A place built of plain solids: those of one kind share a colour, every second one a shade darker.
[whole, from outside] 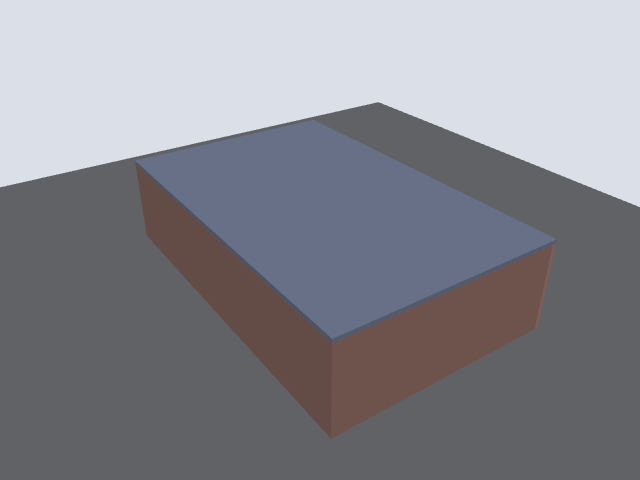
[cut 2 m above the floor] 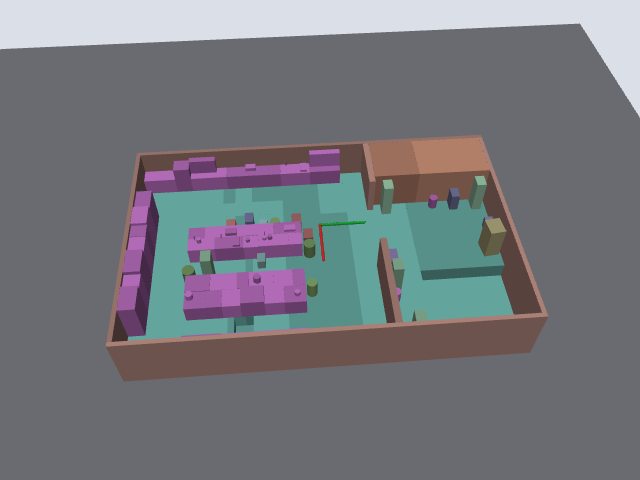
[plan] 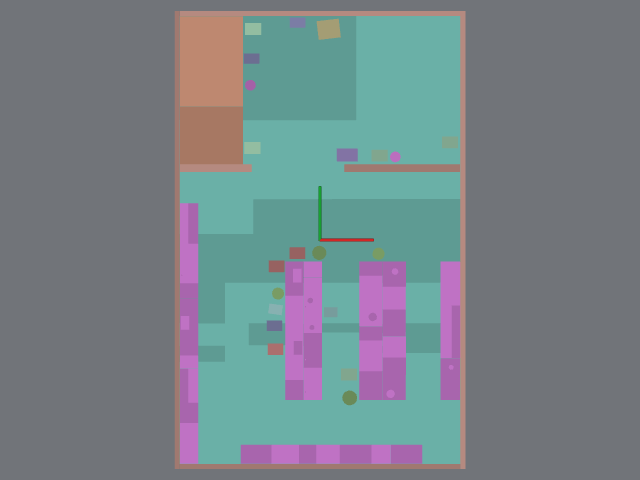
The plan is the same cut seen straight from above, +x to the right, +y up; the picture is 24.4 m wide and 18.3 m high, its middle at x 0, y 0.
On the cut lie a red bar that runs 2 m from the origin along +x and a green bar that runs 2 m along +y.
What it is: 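The back of house of a large kitchen; an old cooking hall and a later wing, as decades of use have left them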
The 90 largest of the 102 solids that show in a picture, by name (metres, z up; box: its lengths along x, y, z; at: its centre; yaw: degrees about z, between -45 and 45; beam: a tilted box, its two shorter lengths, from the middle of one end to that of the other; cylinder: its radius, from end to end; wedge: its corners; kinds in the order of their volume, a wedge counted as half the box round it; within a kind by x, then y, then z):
{
 "floor_1": {"box": [1.74, 0.36, 0.92], "at": [-4.48, -4.47, 0.41]},
 "floor_2": {"box": [1.74, 0.3, 0.92], "at": [-4.48, -4.16, 0.41]},
 "floor_3": {"box": [1.74, 0.51, 0.92], "at": [-4.48, -3.78, 0.41]},
 "floor_4": {"box": [1.74, 0.38, 0.92], "at": [-4.48, -3.35, 0.41]},
 "floor_5": {"box": [1.74, 1.56, 0.92], "at": [-4.48, -2.41, 0.41]},
 "floor_6": {"box": [2.82, 1.34, 0.92], "at": [-3.94, 0.89, 0.41]},
 "floor_7": {"box": [0.9, 3.02, 0.92], "at": [-3.17, -3.14, 0.41]},
 "floor_8": {"box": [6.74, 3.99, 0.92], "at": [-1.98, 6.55, 0.41]},
 "floor_9": {"box": [2.81, 0.3, 0.92], "at": [-1.33, -4.16, 0.41]},
 "floor_10": {"box": [2.81, 0.51, 0.92], "at": [-1.33, -3.78, 0.41]},
 "floor_11": {"box": [3.01, 1.34, 0.92], "at": [-1.04, 0.89, 0.41]},
 "floor_12": {"box": [10.71, 3.91, 0.92], "at": [0.0, -6.59, 0.41]},
 "floor_13": {"box": [10.71, 1.86, 0.92], "at": [0.0, -0.7, 0.41]},
 "floor_14": {"box": [10.71, 3.02, 0.92], "at": [0.0, 3.06, 0.41]},
 "floor_15": {"box": [6.01, 0.37, 0.92], "at": [0.27, -3.35, 0.41]},
 "floor_16": {"box": [1.44, 0.78, 0.92], "at": [0.79, -3.92, 0.41]},
 "floor_17": {"box": [8.08, 0.35, 0.92], "at": [1.31, -4.47, 0.41]},
 "floor_18": {"box": [8.08, 1.55, 0.92], "at": [1.31, -2.4, 0.41]},
 "floor_19": {"box": [1.78, 0.51, 0.92], "at": [2.39, -3.78, 0.41]},
 "floor_20": {"box": [4.9, 1.34, 0.92], "at": [2.9, 0.89, 0.41]},
 "floor_21": {"box": [3.98, 3.99, 0.14], "at": [3.37, 6.55, 0.02]},
 "floor_22": {"box": [3.86, 0.29, 0.92], "at": [3.43, -4.17, 0.41]},
 "floor_23": {"box": [1.34, 0.87, 0.21], "at": [3.94, -3.6, 0.06]},
 "wall_1": {"box": [0.2, 17.47, 4.29], "at": [-5.44, 0.0, 2.1]},
 "wall_2": {"box": [2.74, 0.3, 3.38], "at": [-3.97, 2.74, 2.56]},
 "wall_3": {"box": [10.69, 0.2, 4.29], "at": [0.0, -8.64, 2.1]},
 "wall_4": {"box": [10.69, 0.2, 4.29], "at": [0.0, 8.64, 2.1]},
 "wall_5": {"box": [4.42, 0.3, 3.38], "at": [3.13, 2.74, 2.56]},
 "wall_6": {"box": [0.2, 17.47, 4.29], "at": [5.44, 0.0, 2.1]},
 "roof_1": {"box": [11.09, 17.47, 0.2], "at": [0.0, 0.0, 4.34]},
 "unit_1": {"box": [0.32, 1.3, 0.79], "at": [-5.18, -5.55, 2.14]},
 "unit_2": {"box": [0.32, 1.54, 0.85], "at": [-5.18, 0.63, 2.18]},
 "unit_3": {"box": [0.7, 1.56, 0.88], "at": [-4.99, -7.76, 1.31]},
 "unit_4": {"box": [0.7, 0.78, 1.52], "at": [-4.99, -6.59, 1.63]},
 "unit_5": {"box": [0.7, 1.3, 0.87], "at": [-4.99, -5.55, 1.3]},
 "unit_6": {"box": [0.7, 0.5, 0.88], "at": [-4.99, -4.65, 1.31]},
 "unit_7": {"box": [0.7, 2.16, 0.87], "at": [-4.99, -3.32, 1.3]},
 "unit_8": {"box": [0.7, 0.58, 0.86], "at": [-4.99, -1.94, 1.3]},
 "unit_9": {"box": [0.7, 1.51, 0.86], "at": [-4.99, -0.9, 1.3]},
 "unit_10": {"box": [0.7, 1.54, 0.89], "at": [-4.99, 0.63, 1.31]},
 "unit_11": {"box": [1.17, 0.73, 1.8], "at": [-2.44, -8.17, 1.77]},
 "unit_12": {"box": [1.05, 0.73, 1.99], "at": [-1.32, -8.17, 1.86]},
 "unit_13": {"box": [0.7, 0.77, 0.87], "at": [-0.97, -5.72, 1.3]},
 "unit_14": {"box": [0.7, 1.85, 0.88], "at": [-0.97, -4.41, 1.31]},
 "unit_15": {"box": [0.7, 1.36, 0.89], "at": [-0.97, -2.81, 1.31]},
 "unit_16": {"box": [0.7, 1.31, 0.9], "at": [-0.97, -1.47, 1.32]},
 "unit_17": {"box": [0.66, 0.73, 1.84], "at": [-0.47, -8.17, 1.79]},
 "unit_18": {"box": [0.7, 1.23, 0.89], "at": [-0.27, -5.49, 1.31]},
 "unit_19": {"box": [0.7, 1.32, 0.89], "at": [-0.27, -4.21, 1.31]},
 "unit_20": {"box": [0.7, 0.69, 0.87], "at": [-0.27, -3.2, 1.3]},
 "unit_21": {"box": [0.7, 1.42, 0.9], "at": [-0.27, -2.15, 1.32]},
 "unit_22": {"box": [0.7, 0.62, 0.9], "at": [-0.27, -1.13, 1.32]},
 "unit_23": {"box": [0.9, 0.73, 1.82], "at": [0.31, -8.17, 1.78]},
 "unit_24": {"box": [1.21, 0.73, 2.01], "at": [1.36, -8.17, 1.87]},
 "unit_25": {"box": [0.89, 1.1, 0.9], "at": [1.94, -5.55, 1.32]},
 "unit_26": {"box": [0.89, 1.17, 0.88], "at": [1.94, -4.42, 1.31]},
 "unit_27": {"box": [0.89, 0.53, 0.89], "at": [1.94, -3.57, 1.31]},
 "unit_28": {"box": [0.89, 1.07, 0.87], "at": [1.94, -2.77, 1.3]},
 "unit_29": {"box": [0.89, 0.86, 0.87], "at": [1.94, -1.8, 1.3]},
 "unit_30": {"box": [0.89, 0.55, 0.88], "at": [1.94, -1.09, 1.31]},
 "unit_31": {"box": [0.74, 0.73, 1.81], "at": [2.33, -8.17, 1.77]},
 "unit_32": {"box": [0.89, 0.95, 0.87], "at": [2.83, -5.63, 1.3]},
 "unit_33": {"box": [0.89, 0.67, 0.88], "at": [2.83, -4.82, 1.31]},
 "unit_34": {"box": [0.89, 0.8, 0.88], "at": [2.83, -4.08, 1.31]},
 "unit_35": {"box": [0.89, 1.03, 1.04], "at": [2.83, -3.16, 1.39]},
 "unit_36": {"box": [0.89, 0.87, 0.9], "at": [2.83, -2.21, 1.32]},
 "unit_37": {"box": [0.89, 0.96, 0.87], "at": [2.83, -1.3, 1.3]},
 "unit_38": {"box": [1.19, 0.73, 2.01], "at": [3.3, -8.17, 1.87]},
 "unit_39": {"box": [0.75, 1.6, 0.9], "at": [4.97, -5.3, 1.32]},
 "unit_40": {"box": [0.75, 2.0, 0.86], "at": [4.97, -3.5, 1.3]},
 "unit_41": {"box": [0.75, 1.68, 0.86], "at": [4.97, -1.66, 1.3]},
 "unit_42": {"box": [0.32, 2.0, 0.62], "at": [5.18, -3.5, 2.04]},
 "cold_1": {"box": [2.41, 2.2, 2.31], "at": [-4.14, 3.99, 2.02]},
 "cold_2": {"box": [2.41, 3.45, 2.41], "at": [-4.14, 6.81, 2.08]},
 "trolley_1": {"box": [0.62, 0.46, 1.79], "at": [-2.58, 3.51, 1.76]},
 "trolley_2": {"box": [0.62, 0.46, 1.72], "at": [-2.55, 8.04, 1.73]},
 "trolley_3": {"box": [0.62, 0.46, 1.72], "at": [1.11, -5.13, 1.73]},
 "trolley_4": {"box": [0.62, 0.46, 1.8], "at": [2.27, 3.22, 1.77]},
 "trolley_5": {"box": [0.62, 0.46, 1.74], "at": [4.96, 3.72, 1.74]},
 "cage_1": {"box": [0.85, 0.72, 1.66], "at": [0.33, 8.03, 1.7], "yaw": 6.7},
 "crate_1": {"box": [0.6, 0.4, 0.93], "at": [-2.6, 6.91, 1.33]},
 "crate_2": {"box": [0.6, 0.4, 0.93], "at": [-1.74, -3.27, 1.33]},
 "crate_3": {"box": [0.6, 0.4, 0.62], "at": [-0.86, 8.29, 1.18]},
 "bin_1": {"cylinder": 0.27, "from": [-0.03, -0.49, 0.87], "to": [-0.03, -0.49, 1.65]},
 "bin_2": {"cylinder": 0.28, "from": [1.13, -6.02, 0.87], "to": [1.13, -6.02, 1.69]},
 "bin_3": {"cylinder": 0.23, "from": [2.23, -0.52, 0.87], "to": [2.23, -0.52, 1.66]},
 "carton_1": {"box": [0.6, 0.45, 0.59], "at": [-1.7, -4.16, 1.16]},
 "carton_2": {"box": [0.6, 0.45, 0.78], "at": [-1.65, -1.01, 1.26]},
 "carton_3": {"box": [0.6, 0.45, 0.53], "at": [-0.86, -0.5, 1.13]},
 "sack_1": {"box": [0.8, 0.5, 0.83], "at": [1.04, 3.24, 1.28]}
}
